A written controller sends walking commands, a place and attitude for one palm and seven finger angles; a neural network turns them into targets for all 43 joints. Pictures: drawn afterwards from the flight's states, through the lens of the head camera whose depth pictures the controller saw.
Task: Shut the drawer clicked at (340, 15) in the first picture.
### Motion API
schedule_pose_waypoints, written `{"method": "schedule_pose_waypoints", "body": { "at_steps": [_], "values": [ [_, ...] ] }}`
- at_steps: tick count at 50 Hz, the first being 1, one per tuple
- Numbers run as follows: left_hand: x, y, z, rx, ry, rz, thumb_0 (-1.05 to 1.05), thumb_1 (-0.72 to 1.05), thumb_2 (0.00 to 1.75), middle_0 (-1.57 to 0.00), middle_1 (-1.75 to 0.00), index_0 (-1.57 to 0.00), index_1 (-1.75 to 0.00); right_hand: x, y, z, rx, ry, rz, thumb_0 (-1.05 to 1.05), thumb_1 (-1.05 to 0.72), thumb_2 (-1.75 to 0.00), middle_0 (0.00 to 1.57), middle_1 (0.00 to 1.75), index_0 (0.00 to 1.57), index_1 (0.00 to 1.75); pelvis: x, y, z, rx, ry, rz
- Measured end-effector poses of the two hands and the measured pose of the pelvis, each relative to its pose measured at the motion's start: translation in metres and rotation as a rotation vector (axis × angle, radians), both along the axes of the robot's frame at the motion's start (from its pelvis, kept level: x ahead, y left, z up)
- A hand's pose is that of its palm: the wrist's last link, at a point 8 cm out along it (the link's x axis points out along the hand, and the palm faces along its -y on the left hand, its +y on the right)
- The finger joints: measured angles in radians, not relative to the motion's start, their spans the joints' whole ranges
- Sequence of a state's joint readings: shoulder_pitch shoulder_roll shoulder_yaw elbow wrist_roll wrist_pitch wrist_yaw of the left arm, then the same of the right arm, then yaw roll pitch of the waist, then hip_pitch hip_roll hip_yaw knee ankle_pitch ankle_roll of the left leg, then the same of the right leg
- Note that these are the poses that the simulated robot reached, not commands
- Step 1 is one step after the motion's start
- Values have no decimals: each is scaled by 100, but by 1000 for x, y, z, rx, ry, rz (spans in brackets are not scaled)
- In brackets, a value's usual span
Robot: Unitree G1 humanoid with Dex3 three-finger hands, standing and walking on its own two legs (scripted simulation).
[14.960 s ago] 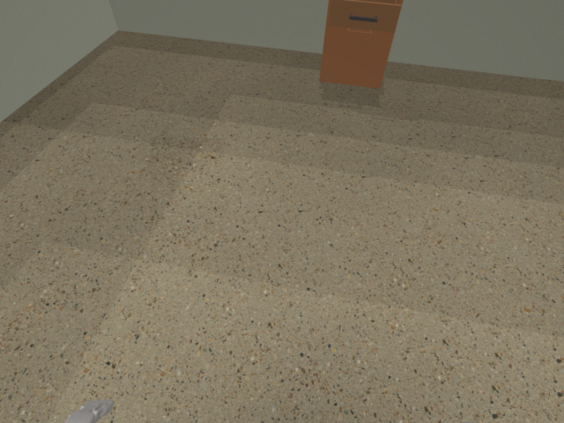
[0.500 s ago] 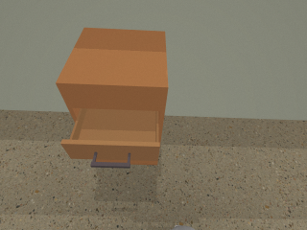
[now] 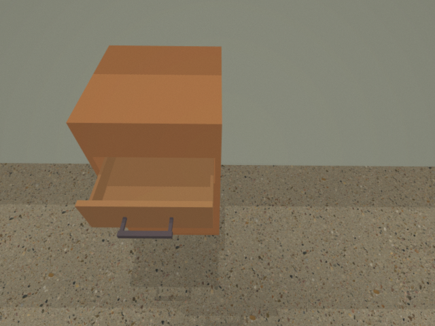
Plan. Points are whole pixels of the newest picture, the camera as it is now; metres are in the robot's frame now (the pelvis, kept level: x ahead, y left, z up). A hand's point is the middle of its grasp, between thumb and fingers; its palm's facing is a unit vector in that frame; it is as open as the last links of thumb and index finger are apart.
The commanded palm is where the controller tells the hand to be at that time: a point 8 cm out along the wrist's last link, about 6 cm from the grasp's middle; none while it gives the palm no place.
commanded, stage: come to a stop and stand still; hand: left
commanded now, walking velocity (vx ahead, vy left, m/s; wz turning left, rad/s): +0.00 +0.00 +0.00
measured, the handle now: (146, 228) +0.40 +0.24 -0.25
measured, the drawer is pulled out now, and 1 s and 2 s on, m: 0.18 0.18 0.18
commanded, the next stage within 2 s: look again from close up in 0.40 s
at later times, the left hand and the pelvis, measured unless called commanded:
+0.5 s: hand out of the picture +0.00 +0.17 -0.17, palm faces +0.01 -0.99 -0.15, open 7.3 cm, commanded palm none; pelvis +0.02 +0.02 +0.00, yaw -1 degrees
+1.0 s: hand out of the picture +0.04 +0.20 -0.17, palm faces +0.00 -0.98 -0.21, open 7.4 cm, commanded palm none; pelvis +0.03 +0.02 +0.00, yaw +0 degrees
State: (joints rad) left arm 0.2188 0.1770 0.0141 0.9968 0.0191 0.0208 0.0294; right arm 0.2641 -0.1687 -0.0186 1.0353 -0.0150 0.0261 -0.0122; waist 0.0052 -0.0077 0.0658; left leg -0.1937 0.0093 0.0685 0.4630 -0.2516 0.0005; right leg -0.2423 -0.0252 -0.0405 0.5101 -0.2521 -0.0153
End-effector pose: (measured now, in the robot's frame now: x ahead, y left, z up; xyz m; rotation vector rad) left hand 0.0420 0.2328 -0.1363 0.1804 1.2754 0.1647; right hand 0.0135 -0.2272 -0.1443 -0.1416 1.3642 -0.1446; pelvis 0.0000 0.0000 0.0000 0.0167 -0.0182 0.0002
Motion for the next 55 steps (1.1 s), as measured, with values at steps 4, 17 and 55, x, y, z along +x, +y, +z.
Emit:
{"method": "schedule_pose_waypoints", "body": {
  "at_steps": [4,17,55],
  "values": [
    [-1,4,1,-4,5,-4,1,91,90,-20,-30,-20,-30,-10,8,2,5,17,-1,0,-91,-90,20,30,19,30,1,5,2,-3,6,-2],
    [-29,3,-4,-36,98,3,1,92,90,-20,-30,-20,-30,-22,36,2,39,54,-19,1,-91,-90,20,30,20,30,11,15,5,-9,2,-11],
    [-4,12,-4,-12,67,-7,1,91,90,-20,-30,-20,-30,17,26,-2,13,-6,27,0,-92,-90,20,30,20,30,27,20,0,-16,5,-1]
  ]
}}
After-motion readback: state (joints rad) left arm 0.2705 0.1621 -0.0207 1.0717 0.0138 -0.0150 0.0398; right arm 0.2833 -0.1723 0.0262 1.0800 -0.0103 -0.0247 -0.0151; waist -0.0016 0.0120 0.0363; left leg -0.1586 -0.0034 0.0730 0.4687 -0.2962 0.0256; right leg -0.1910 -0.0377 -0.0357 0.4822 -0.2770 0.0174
